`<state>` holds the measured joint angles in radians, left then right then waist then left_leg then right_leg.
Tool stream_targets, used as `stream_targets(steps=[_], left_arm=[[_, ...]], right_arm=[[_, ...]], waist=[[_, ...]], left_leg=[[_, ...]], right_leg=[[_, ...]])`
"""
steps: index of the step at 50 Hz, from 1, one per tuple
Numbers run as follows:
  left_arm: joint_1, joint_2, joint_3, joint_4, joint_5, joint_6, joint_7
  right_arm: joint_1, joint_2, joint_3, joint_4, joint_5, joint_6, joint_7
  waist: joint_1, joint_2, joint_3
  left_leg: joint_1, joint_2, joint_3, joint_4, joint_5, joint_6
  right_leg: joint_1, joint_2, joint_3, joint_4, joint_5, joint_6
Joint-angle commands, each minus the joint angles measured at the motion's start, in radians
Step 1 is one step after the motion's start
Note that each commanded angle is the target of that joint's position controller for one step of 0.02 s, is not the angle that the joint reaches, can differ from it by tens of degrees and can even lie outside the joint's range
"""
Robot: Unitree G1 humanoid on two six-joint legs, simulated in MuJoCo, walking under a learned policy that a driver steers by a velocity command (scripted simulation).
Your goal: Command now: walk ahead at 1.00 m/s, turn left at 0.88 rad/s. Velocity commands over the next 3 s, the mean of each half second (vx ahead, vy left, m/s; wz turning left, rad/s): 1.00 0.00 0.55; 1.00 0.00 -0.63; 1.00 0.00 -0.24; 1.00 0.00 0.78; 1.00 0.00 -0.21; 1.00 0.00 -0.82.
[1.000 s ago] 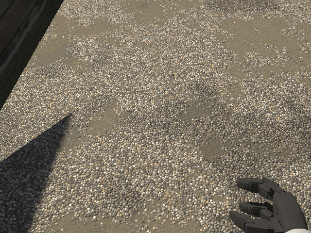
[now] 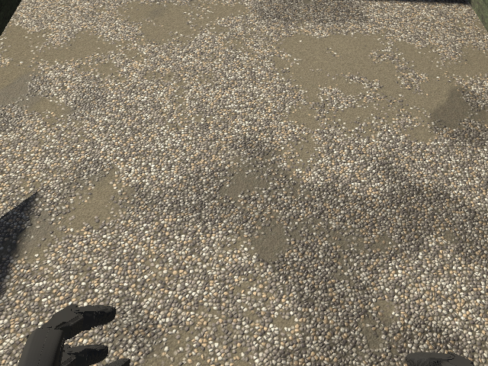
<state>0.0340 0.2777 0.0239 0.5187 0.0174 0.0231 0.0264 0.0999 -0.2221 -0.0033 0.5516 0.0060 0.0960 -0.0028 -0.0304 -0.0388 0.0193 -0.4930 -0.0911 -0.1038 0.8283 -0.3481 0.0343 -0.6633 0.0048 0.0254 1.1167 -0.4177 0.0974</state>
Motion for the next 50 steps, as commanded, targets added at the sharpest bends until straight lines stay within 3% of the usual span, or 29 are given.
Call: stream_targets(steps=[1, 5, 7, 8, 9, 10, 11, 12, 16, 19, 22, 24, 25, 26, 27, 28, 30, 35, 38, 39, 40, 41, 43, 44, 46, 47, 48, 49, 50], left_arm=[[-0.075, 0.024, 0.003, -0.109, 0.001, 0.000, -0.007], [-0.075, 0.026, -0.009, -0.104, -0.018, -0.003, -0.023], [0.018, -0.006, -0.016, -0.062, -0.030, -0.006, -0.040], [0.149, -0.015, -0.013, -0.012, -0.009, -0.006, -0.031], [0.213, 0.086, 0.006, -0.004, 0.036, -0.013, -0.022], [0.261, 0.174, 0.047, -0.001, 0.033, -0.023, -0.008], [0.181, 0.143, 0.032, -0.032, 0.034, -0.035, 0.004], [0.075, 0.102, 0.013, -0.061, 0.039, -0.044, 0.005], [-0.060, 0.042, -0.023, -0.085, 0.003, -0.058, -0.019], [-0.001, 0.067, -0.008, -0.061, -0.005, -0.068, -0.028], [0.081, 0.088, 0.011, -0.031, -0.010, -0.052, -0.027], [0.105, 0.069, 0.014, -0.006, -0.009, -0.005, -0.021], [0.119, 0.040, 0.011, -0.005, -0.018, 0.010, -0.019], [0.144, -0.019, -0.008, -0.027, -0.040, -0.003, -0.025], [0.041, -0.026, -0.014, -0.054, -0.045, -0.016, -0.024], [-0.041, -0.002, -0.001, -0.078, -0.053, -0.017, -0.024], [-0.069, -0.013, 0.006, -0.089, -0.039, -0.015, -0.023], [-0.021, -0.040, 0.004, -0.065, -0.025, 0.004, -0.041], [0.064, -0.060, -0.004, -0.020, -0.011, 0.018, -0.062], [0.082, -0.022, 0.007, -0.007, -0.011, 0.020, -0.064], [0.049, 0.051, 0.032, -0.030, -0.039, 0.031, -0.061], [0.049, 0.080, 0.043, -0.054, -0.047, 0.042, -0.056], [-0.030, 0.106, 0.047, -0.082, -0.033, 0.042, -0.040], [-0.067, 0.112, 0.049, -0.084, -0.032, 0.036, -0.030], [-0.231, 0.058, 0.036, -0.123, -0.073, 0.021, -0.030], [-0.231, 0.018, 0.023, -0.121, -0.069, 0.013, -0.036], [-0.195, -0.042, 0.012, -0.139, -0.071, 0.002, -0.038], [-0.189, -0.038, 0.011, -0.154, -0.066, -0.003, -0.035], [-0.230, 0.005, 0.027, -0.162, -0.042, -0.006, -0.037]], right_arm=[[-0.204, -0.136, -0.033, -0.146, 0.005, -0.048, 0.002], [-0.184, -0.187, -0.060, -0.135, 0.029, -0.044, 0.020], [-0.219, -0.173, -0.067, -0.138, 0.039, -0.019, 0.014], [-0.236, -0.114, -0.059, -0.146, 0.038, -0.024, 0.018], [-0.261, -0.029, -0.035, -0.199, 0.065, -0.042, 0.011], [-0.294, -0.062, -0.048, -0.204, 0.030, -0.064, 0.000], [-0.304, -0.079, -0.055, -0.184, 0.014, -0.077, -0.001], [-0.266, -0.077, -0.055, -0.156, 0.008, -0.080, -0.007], [-0.207, -0.088, -0.050, -0.123, -0.001, -0.032, 0.008], [-0.220, -0.069, -0.029, -0.124, 0.008, -0.028, 0.008], [-0.281, -0.051, -0.011, -0.144, 0.021, -0.043, 0.021], [-0.181, -0.003, 0.011, -0.131, -0.007, -0.058, 0.009], [-0.097, 0.001, 0.015, -0.119, -0.027, -0.070, 0.003], [-0.118, -0.098, -0.020, -0.108, -0.029, -0.080, 0.002], [-0.088, -0.145, -0.035, -0.113, -0.018, -0.077, 0.011], [-0.061, -0.161, -0.038, -0.107, -0.021, -0.076, 0.009], [-0.055, -0.129, -0.029, -0.092, -0.036, -0.088, -0.015], [-0.121, -0.068, -0.017, -0.078, -0.039, -0.137, -0.020], [-0.157, -0.048, -0.021, -0.076, -0.008, -0.135, -0.020], [-0.116, -0.019, -0.018, -0.079, -0.013, -0.125, -0.029], [-0.142, -0.015, -0.014, -0.113, -0.013, -0.113, -0.032], [-0.231, -0.047, -0.020, -0.152, -0.007, -0.108, -0.032], [-0.243, -0.077, -0.033, -0.179, 0.008, -0.115, -0.019], [-0.188, -0.081, -0.034, -0.167, 0.011, -0.123, -0.013], [-0.072, -0.010, -0.016, -0.112, -0.006, -0.120, -0.007], [0.007, -0.014, -0.018, -0.078, -0.034, -0.111, -0.008], [0.066, -0.085, -0.043, -0.049, -0.062, -0.107, -0.009], [0.100, -0.152, -0.067, -0.035, -0.072, -0.095, -0.011], [0.136, -0.163, -0.072, -0.026, -0.073, -0.088, -0.022]], waist=[[0.043, 0.169, -0.133], [0.031, 0.175, -0.131], [0.090, 0.123, -0.092], [0.134, 0.003, -0.085], [0.156, -0.336, -0.057], [0.185, -0.265, -0.063], [0.135, -0.112, -0.061], [0.070, -0.064, -0.067], [0.006, -0.107, -0.112], [0.033, -0.068, -0.106], [0.098, -0.108, -0.113], [0.068, -0.096, -0.109], [0.046, -0.048, -0.146], [0.053, 0.196, -0.216], [-0.032, 0.304, -0.194], [-0.064, 0.303, -0.139], [-0.049, 0.232, -0.095], [0.032, 0.188, -0.129], [0.081, 0.112, -0.137], [0.063, -0.026, -0.136], [0.082, -0.167, -0.120], [0.140, -0.191, -0.086], [0.106, -0.197, -0.086], [0.066, -0.177, -0.096], [-0.029, -0.110, -0.148], [-0.065, -0.025, -0.131], [-0.077, 0.222, -0.165], [-0.103, 0.369, -0.149], [-0.120, 0.288, -0.112]], left_leg=[[0.010, 0.164, -0.386, -0.410, -0.065, 0.140], [0.016, 0.101, -0.343, -0.444, 0.009, 0.143], [-0.052, 0.069, -0.336, -0.399, -0.080, 0.112], [-0.189, 0.025, -0.264, -0.192, -0.122, 0.063], [-0.467, -0.109, -0.155, 0.080, -0.238, 0.029], [-0.587, -0.081, -0.183, 0.208, -0.153, 0.005], [-0.572, -0.066, -0.222, 0.294, -0.042, -0.016], [-0.518, -0.047, -0.219, 0.329, 0.031, -0.037], [-0.195, -0.035, -0.079, 0.395, 0.141, -0.118], [-0.038, 0.041, 0.009, 0.124, 0.204, -0.111], [0.128, 0.083, 0.122, -0.091, 0.085, -0.089], [0.249, 0.084, 0.179, -0.265, 0.113, -0.047], [0.352, 0.114, 0.124, -0.228, 0.244, -0.028], [0.469, 0.174, 0.059, -0.189, 0.374, -0.021], [0.400, 0.251, -0.084, -0.321, 0.206, -0.004], [0.360, 0.310, -0.169, -0.415, 0.073, 0.025], [0.298, 0.363, -0.185, -0.437, 0.016, 0.049], [0.170, 0.346, -0.029, -0.404, 0.073, 0.021], [0.071, 0.268, 0.114, -0.287, 0.045, -0.032], [0.049, 0.187, 0.216, -0.143, 0.080, -0.066], [-0.031, 0.110, 0.244, -0.068, 0.083, -0.111], [-0.110, 0.086, 0.204, -0.011, -0.006, -0.121], [-0.210, 0.087, 0.121, 0.028, -0.124, -0.131], [-0.138, 0.091, 0.094, 0.013, -0.112, -0.118], [0.248, 0.087, 0.130, -0.108, 0.157, -0.095], [0.397, 0.099, 0.155, -0.163, 0.265, -0.091], [0.542, 0.226, 0.029, -0.209, 0.256, -0.063], [0.589, 0.368, -0.132, -0.287, 0.226, -0.009], [0.554, 0.440, -0.209, -0.329, 0.233, 0.035]], right_leg=[[0.057, 0.009, -0.001, 0.034, 0.067, 0.013], [0.332, 0.034, -0.021, -0.274, 0.047, -0.022], [0.548, 0.031, -0.023, -0.509, 0.170, -0.050], [0.704, -0.041, 0.031, -0.555, 0.122, -0.079], [0.782, -0.235, 0.285, -0.563, 0.234, -0.101], [0.715, -0.348, 0.539, -0.683, 0.051, -0.119], [0.630, -0.365, 0.588, -0.719, -0.095, -0.133], [0.545, -0.348, 0.537, -0.718, -0.140, -0.140], [0.248, -0.239, 0.264, -0.741, -0.004, -0.173], [0.249, -0.198, 0.106, -0.715, 0.086, -0.161], [0.312, -0.210, 0.127, -0.725, 0.144, -0.221], [0.348, -0.170, 0.139, -0.647, 0.296, -0.215], [0.317, -0.118, 0.120, -0.522, 0.350, -0.191], [0.200, -0.022, -0.003, -0.450, 0.211, -0.127], [0.140, 0.008, -0.051, -0.387, 0.053, -0.101], [0.077, 0.016, -0.028, -0.311, -0.020, -0.092], [0.041, -0.002, 0.025, -0.206, -0.014, -0.091], [0.247, -0.029, -0.015, -0.229, 0.055, -0.108], [0.502, 0.000, -0.070, -0.432, 0.212, -0.145], [0.529, -0.014, -0.012, -0.432, 0.311, -0.170], [0.510, -0.056, 0.168, -0.500, 0.313, -0.230], [0.475, -0.117, 0.339, -0.588, 0.275, -0.271], [0.527, -0.163, 0.462, -0.635, 0.329, -0.320], [0.470, -0.146, 0.448, -0.628, 0.330, -0.315], [0.223, -0.058, 0.319, -0.615, 0.202, -0.254], [0.112, -0.003, 0.246, -0.541, 0.152, -0.212], [-0.023, 0.073, 0.156, -0.373, 0.094, -0.169], [-0.153, 0.071, 0.108, -0.272, -0.005, -0.154], [-0.198, 0.051, 0.102, -0.194, -0.044, -0.141]])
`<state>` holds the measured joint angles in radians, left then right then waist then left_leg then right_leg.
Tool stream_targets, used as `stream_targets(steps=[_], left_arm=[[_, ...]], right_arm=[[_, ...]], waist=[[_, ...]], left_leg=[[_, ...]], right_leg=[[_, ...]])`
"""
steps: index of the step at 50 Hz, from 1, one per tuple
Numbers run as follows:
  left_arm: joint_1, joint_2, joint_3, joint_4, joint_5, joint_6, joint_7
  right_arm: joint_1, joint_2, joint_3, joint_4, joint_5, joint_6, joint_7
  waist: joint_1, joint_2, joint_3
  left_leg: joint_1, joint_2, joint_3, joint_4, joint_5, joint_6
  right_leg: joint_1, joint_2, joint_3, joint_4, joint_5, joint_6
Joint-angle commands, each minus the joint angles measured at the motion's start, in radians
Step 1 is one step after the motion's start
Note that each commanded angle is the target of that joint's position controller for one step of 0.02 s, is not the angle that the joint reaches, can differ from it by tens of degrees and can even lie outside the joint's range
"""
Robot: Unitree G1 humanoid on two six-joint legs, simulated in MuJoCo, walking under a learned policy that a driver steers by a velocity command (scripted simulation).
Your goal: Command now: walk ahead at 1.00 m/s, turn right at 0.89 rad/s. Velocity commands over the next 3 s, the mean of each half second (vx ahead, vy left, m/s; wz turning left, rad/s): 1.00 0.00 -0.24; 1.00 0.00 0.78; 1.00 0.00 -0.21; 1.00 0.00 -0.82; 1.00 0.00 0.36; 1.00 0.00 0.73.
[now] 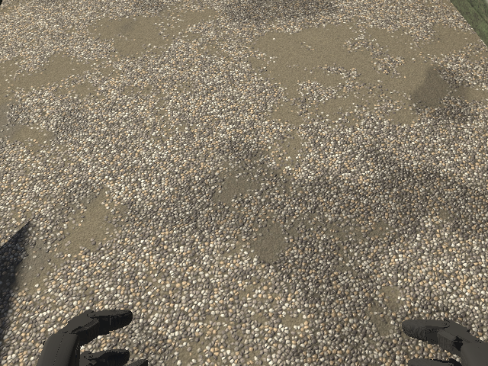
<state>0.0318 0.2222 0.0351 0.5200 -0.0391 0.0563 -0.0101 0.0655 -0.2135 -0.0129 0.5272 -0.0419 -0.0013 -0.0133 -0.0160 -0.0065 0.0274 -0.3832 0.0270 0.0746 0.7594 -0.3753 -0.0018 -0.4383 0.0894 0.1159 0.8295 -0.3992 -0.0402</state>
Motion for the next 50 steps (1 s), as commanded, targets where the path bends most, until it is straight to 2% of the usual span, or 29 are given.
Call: stream_targets(steps=[1, 4, 8, 10, 11, 12, 13, 14, 17, 22, 27, 29, 30, 31, 32, 33, 34, 35, 36, 37, 38, 39, 40, 41, 42, 43, 45, 48, 50], left_arm=[[-0.246, 0.073, 0.023, -0.163, 0.027, -0.042, -0.005], [-0.193, 0.047, 0.013, -0.148, 0.034, -0.031, -0.031], [-0.101, 0.013, -0.008, -0.102, 0.023, -0.010, -0.057], [0.008, -0.013, -0.028, -0.038, 0.051, -0.010, -0.041], [0.014, 0.046, -0.015, -0.037, 0.031, -0.009, -0.034], [0.032, 0.113, -0.004, -0.048, 0.007, -0.002, -0.028], [0.040, 0.146, 0.001, -0.052, 0.008, 0.000, -0.015], [0.038, 0.135, -0.001, -0.062, 0.025, -0.006, 0.006], [-0.009, 0.072, -0.028, -0.058, 0.062, -0.051, 0.043], [-0.091, 0.019, -0.053, -0.079, 0.063, -0.105, 0.023], [0.025, 0.073, -0.030, -0.042, 0.075, -0.102, 0.014], [-0.019, 0.078, -0.023, -0.051, 0.064, -0.086, 0.026], [-0.025, 0.041, -0.027, -0.054, 0.059, -0.078, 0.035], [0.022, 0.014, -0.032, -0.060, 0.067, -0.068, 0.041], [-0.061, 0.034, -0.031, -0.099, 0.061, -0.060, 0.039], [-0.177, 0.052, -0.026, -0.138, 0.051, -0.062, 0.033], [-0.182, 0.056, -0.024, -0.157, 0.041, -0.070, 0.025], [-0.141, 0.063, -0.024, -0.153, 0.040, -0.079, 0.019], [-0.101, 0.068, -0.021, -0.144, 0.038, -0.091, 0.008], [-0.054, 0.055, -0.020, -0.128, 0.035, -0.090, -0.001], [0.012, 0.030, -0.022, -0.089, 0.059, -0.083, -0.005], [0.055, 0.048, -0.011, -0.064, 0.073, -0.076, -0.006], [0.170, 0.105, 0.011, -0.029, 0.083, -0.072, -0.002], [0.223, 0.163, 0.027, -0.013, 0.081, -0.064, 0.011], [0.226, 0.159, 0.022, -0.018, 0.087, -0.064, 0.026], [0.168, 0.141, 0.011, -0.021, 0.083, -0.068, 0.033], [0.065, 0.114, -0.007, -0.028, 0.076, -0.079, 0.032], [0.002, 0.093, -0.022, -0.025, 0.081, -0.095, 0.011], [-0.009, 0.104, -0.024, -0.024, 0.063, -0.099, 0.001]], right_arm=[[0.163, -0.158, -0.054, 0.000, -0.023, 0.004, -0.019], [0.063, -0.119, -0.033, 0.015, -0.004, -0.027, -0.019], [-0.053, -0.104, -0.018, -0.007, 0.028, -0.051, 0.001], [0.011, -0.064, -0.010, 0.003, 0.041, -0.033, -0.002], [0.035, -0.040, -0.005, -0.022, 0.033, -0.018, -0.006], [-0.066, -0.050, -0.006, -0.078, 0.036, -0.003, -0.009], [-0.108, -0.073, -0.023, -0.101, 0.043, 0.011, -0.016], [-0.094, -0.087, -0.036, -0.085, 0.047, 0.013, -0.023], [0.000, -0.042, -0.028, -0.042, 0.049, 0.016, -0.033], [0.042, -0.043, -0.035, -0.011, 0.035, 0.077, -0.035], [-0.052, -0.044, -0.006, -0.031, 0.054, 0.090, -0.003], [-0.028, -0.023, 0.004, -0.019, 0.053, 0.083, 0.011], [0.013, -0.015, 0.008, 0.005, 0.033, 0.081, 0.017], [0.017, -0.046, 0.000, 0.011, 0.039, 0.081, 0.020], [0.014, -0.126, -0.028, -0.014, 0.078, 0.088, 0.019], [0.004, -0.155, -0.039, -0.039, 0.083, 0.090, 0.016], [-0.065, -0.172, -0.041, -0.061, 0.063, 0.088, 0.005], [-0.125, -0.175, -0.042, -0.078, 0.049, 0.083, -0.003], [-0.176, -0.167, -0.043, -0.101, 0.056, 0.074, -0.001], [-0.252, -0.173, -0.041, -0.118, 0.087, 0.059, 0.000], [-0.276, -0.154, -0.042, -0.128, 0.113, 0.048, 0.005], [-0.245, -0.098, -0.034, -0.131, 0.117, 0.042, 0.009], [-0.247, -0.067, -0.032, -0.145, 0.117, 0.036, 0.010], [-0.238, -0.084, -0.047, -0.150, 0.096, 0.033, 0.008], [-0.184, -0.095, -0.056, -0.125, 0.073, 0.031, 0.006], [-0.147, -0.088, -0.057, -0.111, 0.069, 0.034, 0.010], [-0.123, -0.087, -0.050, -0.099, 0.060, 0.056, 0.021], [-0.162, -0.065, -0.024, -0.111, 0.057, 0.086, 0.024], [-0.167, -0.054, -0.008, -0.113, 0.053, 0.086, 0.031]], waist=[[-0.123, 0.175, -0.106], [-0.050, 0.176, -0.092], [0.032, 0.135, -0.113], [0.044, -0.014, -0.153], [0.056, -0.194, -0.187], [0.135, -0.360, -0.160], [0.142, -0.356, -0.135], [0.135, -0.250, -0.166], [0.046, -0.143, -0.188], [-0.032, -0.051, -0.188], [0.027, -0.133, -0.162], [-0.006, -0.086, -0.162], [-0.007, 0.008, -0.155], [0.022, 0.115, -0.147], [-0.050, 0.219, -0.121], [-0.104, 0.241, -0.075], [-0.071, 0.264, -0.063], [-0.033, 0.250, -0.084], [0.005, 0.198, -0.115], [0.068, 0.183, -0.116], [0.099, 0.149, -0.140], [0.107, -0.009, -0.151], [0.178, -0.240, -0.182], [0.183, -0.272, -0.131], [0.141, -0.160, -0.111], [0.086, -0.131, -0.098], [0.028, -0.157, -0.083], [0.017, -0.142, -0.083], [0.018, -0.114, -0.103]], left_leg=[[0.408, 0.350, -0.404, -0.270, 0.257, 0.092], [0.240, 0.310, -0.235, -0.286, 0.184, 0.061], [-0.030, 0.227, -0.037, -0.297, 0.027, 0.016], [-0.036, 0.146, 0.055, -0.137, 0.146, -0.006], [-0.091, 0.068, 0.100, -0.008, 0.166, -0.042], [-0.214, -0.005, 0.099, 0.157, -0.102, -0.066], [-0.336, -0.020, 0.013, 0.303, -0.219, -0.077], [-0.359, -0.044, -0.087, 0.426, -0.186, -0.086], [-0.310, -0.104, -0.262, 0.548, -0.061, -0.068], [-0.151, -0.067, -0.213, 0.456, 0.067, -0.070], [-0.008, -0.036, -0.101, 0.107, -0.017, 0.006], [0.116, -0.031, -0.060, -0.024, 0.078, 0.053], [0.218, -0.039, -0.062, -0.077, 0.170, 0.086], [0.254, -0.030, -0.139, -0.074, 0.287, 0.126], [0.171, 0.037, -0.375, -0.174, 0.148, 0.181], [0.096, 0.096, -0.544, -0.269, 0.071, 0.206], [0.094, 0.115, -0.601, -0.305, 0.099, 0.216], [0.099, 0.118, -0.598, -0.301, 0.168, 0.212], [0.056, 0.095, -0.568, -0.296, 0.154, 0.194], [-0.092, 0.065, -0.516, -0.350, 0.064, 0.170], [-0.184, 0.012, -0.464, -0.338, -0.002, 0.142], [-0.320, -0.065, -0.379, -0.233, -0.052, 0.084], [-0.441, -0.126, -0.272, 0.008, -0.117, 0.052], [-0.544, -0.136, -0.250, 0.154, -0.127, 0.048], [-0.503, -0.117, -0.286, 0.250, -0.084, 0.038], [-0.477, -0.096, -0.272, 0.302, -0.044, 0.030], [-0.400, -0.047, -0.214, 0.323, 0.017, 0.010], [-0.205, -0.012, -0.150, 0.241, 0.089, -0.017], [-0.078, -0.013, -0.099, 0.176, 0.109, -0.017]], right_leg=[[-0.427, -0.059, 0.000, 0.141, -0.048, 0.007], [-0.272, -0.123, -0.063, 0.133, 0.028, 0.031], [0.119, -0.102, -0.152, 0.001, 0.175, 0.038], [0.285, -0.065, -0.171, -0.099, 0.201, 0.001], [0.354, -0.087, -0.081, -0.133, 0.338, -0.031], [0.314, -0.205, 0.162, -0.314, 0.313, -0.086], [0.327, -0.298, 0.293, -0.396, 0.270, -0.133], [0.325, -0.338, 0.312, -0.372, 0.333, -0.158], [0.187, -0.364, 0.188, -0.313, 0.445, -0.120], [0.045, -0.346, 0.059, -0.352, 0.391, -0.041], [0.118, -0.324, -0.043, -0.383, 0.290, 0.003], [0.084, -0.315, -0.088, -0.361, 0.141, 0.017], [0.020, -0.260, -0.167, -0.283, 0.105, 0.049], [-0.041, -0.145, -0.286, -0.170, 0.110, 0.107], [-0.104, -0.079, -0.293, -0.091, 0.083, 0.130], [-0.147, -0.065, -0.226, -0.020, 0.034, 0.129], [-0.178, -0.063, -0.158, 0.030, 0.003, 0.131], [-0.173, -0.066, -0.128, 0.045, 0.011, 0.128], [-0.090, -0.076, -0.124, 0.021, 0.031, 0.117], [0.116, -0.072, -0.137, -0.070, 0.091, 0.088], [0.310, -0.074, -0.164, -0.109, 0.211, 0.078], [0.494, -0.136, -0.112, -0.156, 0.258, 0.077], [0.593, -0.282, 0.058, -0.280, 0.122, 0.074], [0.556, -0.395, 0.234, -0.372, 0.051, 0.061], [0.449, -0.444, 0.269, -0.382, 0.112, 0.065], [0.374, -0.447, 0.236, -0.385, 0.109, 0.063], [0.249, -0.423, 0.103, -0.418, 0.032, 0.047], [0.058, -0.377, -0.068, -0.437, 0.021, 0.032], [-0.004, -0.374, -0.122, -0.441, -0.043, 0.017]])
Over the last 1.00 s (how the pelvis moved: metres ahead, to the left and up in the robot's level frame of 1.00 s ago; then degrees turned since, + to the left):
0.01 0.04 0.01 -7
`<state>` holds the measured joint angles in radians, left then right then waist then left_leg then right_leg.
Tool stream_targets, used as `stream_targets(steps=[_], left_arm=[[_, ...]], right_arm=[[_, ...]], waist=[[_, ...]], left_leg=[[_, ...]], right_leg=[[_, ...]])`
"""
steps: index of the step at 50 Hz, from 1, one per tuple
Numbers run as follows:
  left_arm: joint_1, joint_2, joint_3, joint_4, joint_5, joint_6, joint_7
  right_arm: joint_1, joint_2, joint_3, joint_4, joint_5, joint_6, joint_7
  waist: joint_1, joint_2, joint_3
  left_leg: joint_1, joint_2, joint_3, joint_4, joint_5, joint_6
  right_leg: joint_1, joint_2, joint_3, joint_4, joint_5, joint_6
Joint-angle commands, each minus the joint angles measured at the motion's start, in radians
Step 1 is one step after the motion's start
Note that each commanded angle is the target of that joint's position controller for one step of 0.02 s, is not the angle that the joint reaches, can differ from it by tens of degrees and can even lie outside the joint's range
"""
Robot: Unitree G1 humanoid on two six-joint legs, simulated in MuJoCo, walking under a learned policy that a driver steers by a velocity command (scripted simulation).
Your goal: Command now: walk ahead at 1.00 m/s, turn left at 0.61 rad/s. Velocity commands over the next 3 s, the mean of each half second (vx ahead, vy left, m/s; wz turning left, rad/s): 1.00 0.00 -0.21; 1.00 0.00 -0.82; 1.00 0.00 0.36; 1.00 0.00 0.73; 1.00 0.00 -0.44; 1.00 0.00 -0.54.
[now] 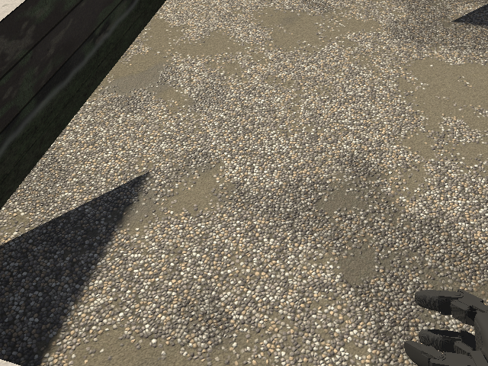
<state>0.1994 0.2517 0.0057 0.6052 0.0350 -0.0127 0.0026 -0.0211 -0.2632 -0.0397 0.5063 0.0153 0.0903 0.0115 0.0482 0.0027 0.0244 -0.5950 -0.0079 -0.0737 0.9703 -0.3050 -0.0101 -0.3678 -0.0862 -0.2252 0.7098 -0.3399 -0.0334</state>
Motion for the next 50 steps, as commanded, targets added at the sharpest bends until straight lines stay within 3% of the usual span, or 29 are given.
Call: stream_targets(steps=[1, 4, 5, 6, 7, 8, 10, 12, 13, 18, 21, 27, 28, 30, 31, 36, 37, 38, 39, 40, 41, 43, 44, 45, 46, 47, 48, 49, 50], left_arm=[[-0.183, 0.071, 0.001, -0.117, -0.015, -0.029, -0.016], [-0.163, 0.055, 0.007, -0.111, -0.035, -0.009, -0.021], [-0.090, 0.017, 0.001, -0.101, -0.031, 0.004, -0.018], [-0.101, -0.008, -0.018, -0.139, -0.031, 0.007, -0.025], [-0.188, 0.009, -0.012, -0.164, -0.040, 0.009, -0.027], [-0.198, 0.020, -0.005, -0.162, -0.047, 0.009, -0.027], [-0.117, -0.005, -0.010, -0.114, -0.053, 0.006, -0.031], [-0.146, -0.016, -0.003, -0.094, -0.043, 0.006, -0.032], [-0.163, -0.031, -0.006, -0.096, -0.043, 0.009, -0.032], [-0.174, -0.043, -0.005, -0.095, -0.055, 0.022, -0.032], [-0.186, -0.037, 0.001, -0.092, -0.056, 0.036, -0.027], [-0.180, -0.006, 0.021, -0.096, -0.075, 0.051, -0.032], [-0.153, -0.010, 0.017, -0.090, -0.071, 0.052, -0.028], [-0.138, 0.000, 0.022, -0.088, -0.075, 0.056, -0.025], [-0.140, -0.008, 0.020, -0.089, -0.077, 0.062, -0.022], [-0.147, -0.006, 0.015, -0.104, -0.077, 0.070, -0.014], [-0.143, 0.008, 0.019, -0.105, -0.088, 0.060, -0.012], [-0.124, 0.030, 0.024, -0.092, -0.083, 0.054, -0.010], [-0.146, 0.023, 0.025, -0.098, -0.098, 0.044, -0.008], [-0.199, 0.034, 0.034, -0.123, -0.101, 0.038, -0.013], [-0.224, 0.014, 0.030, -0.135, -0.101, 0.033, -0.012], [-0.259, -0.006, 0.030, -0.149, -0.077, 0.032, -0.008], [-0.279, 0.002, 0.035, -0.158, -0.061, 0.035, -0.012], [-0.245, -0.007, 0.034, -0.152, -0.053, 0.038, -0.023], [-0.146, -0.026, 0.030, -0.119, -0.056, 0.038, -0.035], [0.007, -0.024, 0.031, -0.059, -0.084, 0.036, -0.042], [0.040, 0.018, 0.037, -0.045, -0.094, 0.044, -0.046], [-0.010, 0.045, 0.032, -0.080, -0.081, 0.050, -0.041], [-0.093, 0.060, 0.023, -0.128, -0.064, 0.053, -0.015]], right_arm=[[-0.080, -0.001, 0.025, -0.088, -0.006, -0.010, 0.007], [-0.022, 0.020, 0.040, -0.063, -0.026, -0.018, 0.012], [0.015, 0.017, 0.044, -0.050, -0.031, -0.021, 0.013], [-0.031, -0.072, 0.020, -0.063, 0.008, -0.033, 0.012], [-0.063, -0.104, 0.015, -0.084, 0.026, -0.034, 0.010], [-0.113, -0.113, 0.016, -0.094, 0.017, -0.035, 0.003], [-0.162, -0.086, 0.025, -0.096, 0.005, -0.051, -0.014], [-0.126, -0.026, 0.049, -0.100, -0.003, -0.067, -0.016], [-0.107, -0.026, 0.049, -0.101, -0.009, -0.070, -0.014], [-0.091, -0.018, 0.037, -0.103, -0.017, -0.080, -0.005], [-0.070, 0.001, 0.031, -0.090, -0.027, -0.079, -0.021], [-0.045, -0.008, 0.003, -0.072, -0.015, -0.067, -0.035], [-0.017, -0.007, 0.002, -0.062, -0.024, -0.063, -0.034], [-0.004, -0.007, -0.004, -0.056, -0.021, -0.058, -0.032], [-0.021, 0.027, 0.008, -0.065, -0.017, -0.053, -0.027], [-0.002, 0.024, -0.002, -0.062, -0.026, -0.029, -0.017], [-0.013, 0.036, 0.000, -0.071, -0.032, -0.023, -0.018], [-0.007, 0.033, -0.003, -0.076, -0.025, -0.021, -0.017], [0.013, 0.027, -0.010, -0.071, -0.015, -0.017, -0.014], [0.051, -0.010, -0.024, -0.054, -0.013, -0.018, -0.006], [0.065, -0.035, -0.035, -0.035, -0.017, -0.018, -0.006], [0.061, -0.061, -0.047, -0.004, -0.022, -0.026, -0.021], [0.069, -0.059, -0.044, 0.007, -0.027, -0.037, -0.031], [0.048, -0.051, -0.038, 0.020, -0.025, -0.051, -0.038], [0.010, -0.027, -0.031, 0.023, -0.018, -0.058, -0.039], [-0.068, 0.024, -0.009, 0.005, -0.018, -0.053, -0.035], [-0.100, 0.056, 0.005, -0.038, -0.012, -0.039, -0.031], [-0.142, 0.070, 0.015, -0.092, -0.011, -0.031, -0.031], [-0.135, 0.092, 0.014, -0.115, -0.009, -0.030, -0.033]], waist=[[-0.042, -0.107, -0.113], [-0.038, 0.001, -0.124], [-0.010, 0.125, -0.150], [-0.041, 0.309, -0.204], [-0.081, 0.331, -0.150], [-0.069, 0.305, -0.126], [-0.029, 0.197, -0.154], [-0.054, 0.054, -0.158], [-0.057, 0.030, -0.147], [-0.055, 0.030, -0.110], [-0.052, 0.038, -0.087], [-0.036, 0.005, -0.092], [-0.033, 0.012, -0.086], [-0.023, -0.010, -0.102], [-0.014, -0.015, -0.103], [0.010, -0.034, -0.145], [0.013, -0.052, -0.156], [-0.001, -0.064, -0.145], [-0.026, -0.043, -0.157], [-0.049, -0.036, -0.148], [-0.057, 0.042, -0.138], [-0.078, 0.186, -0.117], [-0.087, 0.164, -0.101], [-0.057, 0.134, -0.092], [-0.007, 0.067, -0.101], [0.083, -0.075, -0.104], [0.098, -0.279, -0.037], [0.093, -0.362, 0.013], [0.054, -0.317, -0.037]], left_leg=[[0.183, 0.025, 0.067, -0.085, 0.040, -0.006], [0.355, 0.019, 0.135, -0.271, 0.082, 0.026], [0.421, 0.017, 0.106, -0.264, 0.217, 0.040], [0.357, 0.059, -0.042, -0.394, 0.084, 0.075], [0.247, 0.128, -0.184, -0.567, -0.133, 0.092], [0.234, 0.166, -0.215, -0.625, -0.168, 0.104], [0.238, 0.167, -0.113, -0.583, -0.092, 0.085], [0.247, 0.127, -0.035, -0.542, -0.025, 0.023], [0.270, 0.119, -0.014, -0.528, -0.001, 0.004], [0.348, 0.110, 0.081, -0.500, 0.032, -0.036], [0.384, 0.101, 0.134, -0.485, 0.062, -0.043], [0.447, 0.090, 0.226, -0.409, 0.098, -0.044], [0.431, 0.089, 0.249, -0.392, 0.150, -0.047], [0.434, 0.083, 0.279, -0.348, 0.152, -0.048], [0.449, 0.079, 0.285, -0.323, 0.184, -0.051], [0.423, 0.087, 0.323, -0.242, 0.037, -0.055], [0.436, 0.085, 0.331, -0.242, -0.023, -0.048], [0.444, 0.079, 0.330, -0.235, -0.080, -0.036], [0.492, 0.102, 0.326, -0.264, -0.128, -0.033], [0.553, 0.153, 0.292, -0.293, -0.166, -0.019], [0.603, 0.233, 0.251, -0.348, -0.193, 0.002], [0.552, 0.411, 0.167, -0.479, -0.250, 0.038], [0.472, 0.430, 0.171, -0.516, -0.283, 0.041], [0.389, 0.418, 0.199, -0.509, -0.311, 0.035], [0.306, 0.346, 0.275, -0.439, -0.322, 0.009], [0.283, 0.217, 0.368, -0.268, -0.301, -0.027], [0.203, 0.089, 0.391, -0.082, -0.362, -0.054], [0.038, 0.000, 0.283, 0.088, -0.443, -0.062], [-0.060, -0.028, 0.128, 0.223, -0.389, -0.080]], right_leg=[[-0.075, -0.197, 0.202, -0.309, -0.114, 0.004], [-0.068, -0.138, 0.133, -0.201, -0.144, 0.009], [-0.088, -0.063, 0.073, -0.050, -0.089, 0.022], [-0.069, 0.024, 0.031, -0.002, -0.062, 0.072], [-0.069, 0.052, 0.043, 0.066, -0.063, 0.082], [-0.070, 0.052, 0.073, 0.078, -0.045, 0.078], [0.053, 0.061, 0.115, -0.012, 0.057, 0.056], [0.139, 0.076, 0.129, -0.061, 0.098, 0.029], [0.134, 0.074, 0.143, -0.076, 0.119, 0.019], [0.070, 0.075, 0.187, -0.099, 0.128, 0.013], [0.053, 0.089, 0.205, -0.092, 0.161, 0.002], [0.017, 0.109, 0.252, -0.066, 0.287, -0.025], [0.019, 0.106, 0.261, -0.047, 0.363, -0.032], [0.014, 0.115, 0.282, -0.032, 0.451, -0.044], [-0.020, 0.123, 0.292, -0.029, 0.477, -0.047], [-0.077, 0.156, 0.367, -0.006, 0.594, -0.070], [-0.105, 0.165, 0.373, -0.015, 0.595, -0.067], [-0.143, 0.169, 0.389, -0.023, 0.585, -0.065], [-0.196, 0.171, 0.391, -0.035, 0.435, -0.061], [-0.297, 0.183, 0.366, -0.031, 0.300, -0.046], [-0.373, 0.182, 0.323, 0.004, 0.233, -0.037], [-0.385, 0.126, 0.260, 0.149, 0.054, -0.041], [-0.332, 0.098, 0.233, 0.178, 0.048, -0.038], [-0.240, 0.074, 0.216, 0.158, 0.065, -0.040], [-0.109, 0.073, 0.212, 0.090, 0.081, -0.053], [-0.080, 0.136, 0.244, -0.034, 0.053, -0.075], [-0.141, 0.149, 0.398, -0.178, -0.037, -0.101], [-0.140, 0.123, 0.617, -0.262, -0.062, -0.132], [-0.066, 0.058, 0.749, -0.261, -0.001, -0.178]])
Over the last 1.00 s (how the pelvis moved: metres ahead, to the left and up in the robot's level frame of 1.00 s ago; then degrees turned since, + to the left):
0.00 -0.07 0.01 19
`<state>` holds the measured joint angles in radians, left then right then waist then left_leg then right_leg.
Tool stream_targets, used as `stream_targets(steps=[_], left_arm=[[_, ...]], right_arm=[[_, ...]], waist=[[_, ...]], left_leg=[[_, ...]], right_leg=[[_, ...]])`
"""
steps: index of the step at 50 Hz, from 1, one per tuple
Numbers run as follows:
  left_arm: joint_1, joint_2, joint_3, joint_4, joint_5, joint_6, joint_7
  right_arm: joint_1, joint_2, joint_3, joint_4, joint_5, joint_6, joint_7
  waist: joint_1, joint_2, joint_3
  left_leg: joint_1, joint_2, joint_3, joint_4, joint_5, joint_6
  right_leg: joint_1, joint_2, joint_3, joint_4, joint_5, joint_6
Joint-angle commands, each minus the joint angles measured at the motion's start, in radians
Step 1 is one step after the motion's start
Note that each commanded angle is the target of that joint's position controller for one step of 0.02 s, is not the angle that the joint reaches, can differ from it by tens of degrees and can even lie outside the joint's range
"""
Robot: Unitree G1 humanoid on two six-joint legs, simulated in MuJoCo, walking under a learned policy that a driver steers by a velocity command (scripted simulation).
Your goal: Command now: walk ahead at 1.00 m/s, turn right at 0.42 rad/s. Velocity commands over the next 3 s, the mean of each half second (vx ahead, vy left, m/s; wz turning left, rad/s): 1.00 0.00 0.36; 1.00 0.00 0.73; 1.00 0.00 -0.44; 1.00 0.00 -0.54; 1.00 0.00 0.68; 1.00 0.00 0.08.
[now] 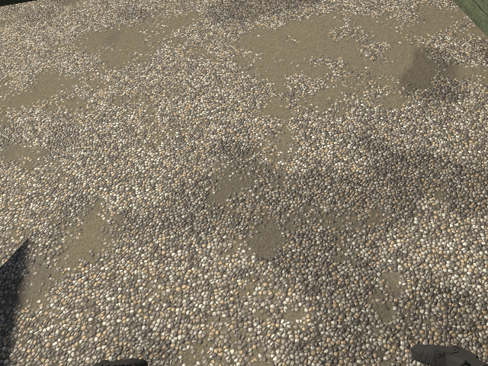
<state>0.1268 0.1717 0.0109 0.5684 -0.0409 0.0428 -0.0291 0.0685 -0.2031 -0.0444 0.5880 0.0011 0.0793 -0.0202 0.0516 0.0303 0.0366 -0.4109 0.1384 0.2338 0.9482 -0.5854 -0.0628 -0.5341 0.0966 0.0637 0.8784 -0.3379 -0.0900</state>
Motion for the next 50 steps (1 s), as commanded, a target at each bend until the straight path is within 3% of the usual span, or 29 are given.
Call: stream_targets(steps=[1, 2, 4, 5, 10, 11, 13, 14, 15, 16, 18, 20, 23, 24, 25, 27, 29, 30, 33, 34, 37, 38, 39, 41, 43, 45, 46, 48, 50], left_arm=[[-0.093, 0.127, 0.006, -0.125, 0.037, 0.000, 0.043], [-0.109, 0.131, 0.013, -0.134, 0.044, -0.012, 0.060], [-0.148, 0.103, 0.007, -0.149, 0.035, -0.034, 0.069], [-0.156, 0.092, 0.002, -0.150, 0.030, -0.042, 0.068], [-0.110, 0.128, 0.007, -0.105, 0.039, -0.039, 0.051], [-0.126, 0.131, 0.009, -0.107, 0.034, -0.033, 0.046], [-0.206, 0.091, -0.007, -0.136, 0.028, -0.011, 0.038], [-0.203, 0.039, -0.020, -0.146, 0.030, -0.005, 0.035], [-0.201, 0.063, -0.022, -0.165, 0.020, -0.014, 0.029], [-0.250, 0.114, -0.008, -0.177, 0.026, -0.031, 0.022], [-0.243, 0.106, -0.002, -0.175, 0.026, -0.057, 0.009], [-0.209, 0.084, -0.003, -0.152, 0.047, -0.070, 0.005], [-0.155, 0.102, 0.005, -0.131, 0.066, -0.065, 0.017], [-0.139, 0.128, 0.012, -0.126, 0.064, -0.059, 0.025], [-0.143, 0.144, 0.017, -0.127, 0.065, -0.056, 0.034], [-0.162, 0.151, 0.018, -0.124, 0.059, -0.050, 0.042], [-0.222, 0.155, 0.018, -0.129, 0.051, -0.050, 0.050], [-0.253, 0.154, 0.017, -0.136, 0.051, -0.047, 0.053], [-0.210, 0.118, 0.013, -0.131, 0.044, -0.040, 0.042], [-0.202, 0.127, 0.020, -0.135, 0.049, -0.040, 0.032], [-0.122, 0.137, 0.031, -0.112, 0.057, -0.057, 0.017], [-0.059, 0.157, 0.040, -0.086, 0.061, -0.061, 0.018], [-0.010, 0.171, 0.046, -0.066, 0.068, -0.063, 0.024], [0.005, 0.184, 0.046, -0.050, 0.074, -0.066, 0.041], [-0.070, 0.160, 0.025, -0.046, 0.076, -0.078, 0.040], [-0.167, 0.117, 0.006, -0.078, 0.054, -0.072, 0.027], [-0.181, 0.078, -0.005, -0.092, 0.051, -0.066, 0.018], [-0.177, 0.064, -0.009, -0.115, 0.050, -0.058, -0.001], [-0.122, 0.075, -0.002, -0.107, 0.058, -0.066, -0.010]], right_arm=[[-0.179, 0.046, 0.016, -0.186, 0.001, -0.028, -0.002], [-0.120, 0.028, 0.012, -0.176, 0.009, -0.050, -0.005], [-0.108, -0.006, 0.010, -0.165, -0.002, -0.068, -0.010], [-0.108, -0.001, 0.014, -0.166, 0.001, -0.064, -0.012], [-0.066, -0.027, 0.024, -0.148, 0.041, -0.037, 0.021], [-0.031, -0.025, 0.028, -0.134, 0.039, -0.034, 0.030], [0.083, 0.014, 0.043, -0.082, 0.003, -0.026, 0.046], [0.075, 0.015, 0.049, -0.078, -0.005, -0.027, 0.048], [-0.042, -0.065, 0.027, -0.122, 0.024, -0.031, 0.049], [-0.113, -0.113, 0.013, -0.163, 0.040, -0.040, 0.043], [-0.195, -0.132, 0.014, -0.190, 0.045, -0.059, 0.029], [-0.164, -0.117, 0.012, -0.183, 0.051, -0.067, 0.027], [-0.072, -0.082, 0.009, -0.171, 0.066, -0.064, 0.035], [-0.060, -0.078, 0.006, -0.170, 0.067, -0.060, 0.035], [-0.062, -0.096, -0.004, -0.170, 0.071, -0.055, 0.034], [-0.059, -0.094, -0.003, -0.161, 0.055, -0.045, 0.038], [-0.006, -0.089, 0.001, -0.133, 0.039, -0.032, 0.051], [0.019, -0.100, -0.001, -0.119, 0.044, -0.029, 0.053], [-0.062, -0.132, -0.002, -0.128, 0.049, -0.036, 0.054], [-0.114, -0.142, -0.003, -0.148, 0.058, -0.045, 0.054], [-0.142, -0.130, -0.003, -0.168, 0.069, -0.056, 0.044], [-0.134, -0.111, 0.001, -0.169, 0.068, -0.059, 0.037], [-0.120, -0.095, 0.006, -0.166, 0.063, -0.062, 0.031], [-0.180, -0.111, 0.005, -0.182, 0.031, -0.056, 0.034], [-0.158, -0.069, 0.025, -0.178, 0.015, -0.038, 0.038], [-0.035, -0.057, 0.032, -0.126, 0.033, -0.037, 0.040], [0.005, -0.085, 0.026, -0.104, 0.042, -0.039, 0.039], [-0.098, -0.094, 0.037, -0.139, 0.039, -0.041, 0.038], [-0.197, -0.091, 0.048, -0.172, 0.030, -0.043, 0.027]], waist=[[0.002, -0.272, -0.142], [-0.026, -0.231, -0.260], [-0.041, -0.102, -0.291], [-0.041, -0.084, -0.288], [0.003, -0.130, -0.169], [-0.011, -0.127, -0.140], [-0.061, -0.066, -0.088], [-0.031, 0.059, -0.054], [-0.015, 0.188, -0.014], [-0.045, 0.209, 0.015], [-0.003, 0.129, -0.020], [0.000, 0.048, -0.087], [-0.007, -0.176, -0.170], [-0.004, -0.236, -0.150], [-0.010, -0.230, -0.118], [-0.033, -0.171, -0.112], [-0.082, -0.170, -0.120], [-0.107, -0.161, -0.111], [-0.070, 0.084, -0.079], [-0.051, 0.114, -0.074], [-0.022, 0.025, -0.129], [-0.004, -0.064, -0.168], [0.011, -0.143, -0.206], [0.040, -0.150, -0.157], [-0.015, -0.117, -0.106], [-0.097, -0.046, -0.122], [-0.113, 0.051, -0.132], [-0.076, 0.146, -0.098], [-0.025, 0.116, -0.139]], left_leg=[[-0.288, -0.170, -0.260, 0.334, -0.017, -0.043], [-0.295, -0.152, -0.310, 0.362, 0.051, -0.026], [-0.285, -0.128, -0.329, 0.365, 0.152, -0.014], [-0.243, -0.120, -0.326, 0.331, 0.170, -0.011], [0.132, -0.152, -0.250, -0.132, 0.174, 0.075], [0.202, -0.162, -0.219, -0.220, 0.202, 0.100], [0.361, -0.208, -0.173, -0.378, 0.283, 0.152], [0.335, -0.163, -0.280, -0.379, 0.314, 0.182], [0.195, -0.044, -0.517, -0.465, 0.195, 0.228], [0.041, 0.032, -0.676, -0.596, 0.016, 0.238], [-0.111, -0.018, -0.650, -0.633, 0.079, 0.200], [-0.095, -0.082, -0.573, -0.569, 0.143, 0.174], [-0.077, -0.193, -0.400, -0.363, 0.143, 0.140], [-0.116, -0.210, -0.353, -0.282, 0.157, 0.143], [-0.133, -0.209, -0.321, -0.243, 0.176, 0.146], [-0.053, -0.191, -0.277, -0.236, 0.215, 0.160], [0.091, -0.192, -0.237, -0.284, 0.271, 0.176], [0.092, -0.197, -0.241, -0.327, 0.280, 0.182], [-0.033, -0.148, -0.439, -0.480, 0.210, 0.212], [-0.099, -0.142, -0.510, -0.507, 0.207, 0.209], [-0.232, -0.176, -0.514, -0.444, 0.226, 0.179], [-0.286, -0.190, -0.459, -0.349, 0.238, 0.167], [-0.329, -0.189, -0.397, -0.256, 0.218, 0.156], [-0.330, -0.150, -0.332, -0.153, 0.184, 0.142], [-0.167, -0.119, -0.276, -0.193, 0.253, 0.126], [0.008, -0.145, -0.254, -0.323, 0.337, 0.137], [0.003, -0.155, -0.317, -0.395, 0.321, 0.157], [-0.067, -0.133, -0.472, -0.454, 0.394, 0.178], [-0.035, -0.118, -0.503, -0.469, 0.467, 0.174]], right_leg=[[0.171, -0.195, 0.505, -0.429, 0.027, -0.141], [0.282, -0.230, 0.564, -0.453, -0.114, -0.131], [0.308, -0.261, 0.571, -0.439, -0.112, -0.077], [0.283, -0.263, 0.526, -0.441, -0.086, -0.053], [0.126, -0.222, 0.260, -0.568, -0.015, 0.063], [0.104, -0.208, 0.224, -0.583, -0.020, 0.083], [0.035, -0.107, 0.074, -0.505, -0.034, 0.175], [0.010, -0.024, -0.036, -0.305, 0.032, 0.200], [-0.024, -0.016, -0.112, -0.229, 0.071, 0.191], [0.021, -0.069, -0.085, -0.189, 0.086, 0.167], [0.279, -0.095, -0.054, -0.209, 0.162, 0.146], [0.402, -0.105, -0.071, -0.266, 0.183, 0.139], [0.506, -0.201, 0.035, -0.418, 0.018, 0.159], [0.502, -0.254, 0.112, -0.484, -0.052, 0.158], [0.468, -0.296, 0.151, -0.523, -0.103, 0.149], [0.364, -0.314, 0.123, -0.546, -0.122, 0.146], [0.261, -0.274, 0.006, -0.539, -0.121, 0.154], [0.275, -0.241, -0.081, -0.520, -0.091, 0.167], [0.391, -0.156, -0.205, -0.304, 0.098, 0.160], [0.438, -0.143, -0.186, -0.263, 0.143, 0.149], [0.643, -0.194, -0.129, -0.257, 0.233, 0.143], [0.719, -0.267, -0.084, -0.277, 0.210, 0.129], [0.758, -0.357, -0.028, -0.321, 0.150, 0.104], [0.613, -0.465, 0.042, -0.414, 0.029, 0.058], [0.375, -0.432, -0.028, -0.452, -0.089, 0.054], [0.295, -0.295, -0.195, -0.394, -0.057, 0.101], [0.339, -0.213, -0.267, -0.295, 0.049, 0.126], [0.345, -0.155, -0.255, -0.189, 0.124, 0.130], [0.366, -0.150, -0.227, -0.204, 0.156, 0.131]])
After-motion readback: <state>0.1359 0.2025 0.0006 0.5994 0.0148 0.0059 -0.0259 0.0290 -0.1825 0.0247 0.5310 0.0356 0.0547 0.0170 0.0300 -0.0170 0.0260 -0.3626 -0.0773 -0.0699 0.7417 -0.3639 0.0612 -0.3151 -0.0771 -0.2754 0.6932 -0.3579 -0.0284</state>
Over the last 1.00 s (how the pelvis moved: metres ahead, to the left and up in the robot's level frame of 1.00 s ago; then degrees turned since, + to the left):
-0.01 0.01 -0.02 -26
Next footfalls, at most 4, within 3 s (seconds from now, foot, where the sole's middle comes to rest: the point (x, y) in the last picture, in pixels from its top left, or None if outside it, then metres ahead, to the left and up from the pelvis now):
0.26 left None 0.03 0.10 -0.73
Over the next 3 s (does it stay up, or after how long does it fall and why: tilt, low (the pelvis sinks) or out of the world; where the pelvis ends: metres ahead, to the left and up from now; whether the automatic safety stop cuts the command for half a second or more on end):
stays up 0.01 0.05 0.03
